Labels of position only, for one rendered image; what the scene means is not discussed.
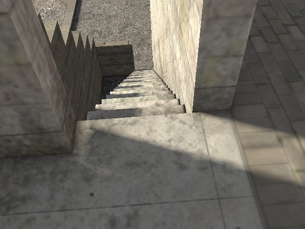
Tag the stairs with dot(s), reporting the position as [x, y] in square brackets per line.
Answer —
[142, 93]

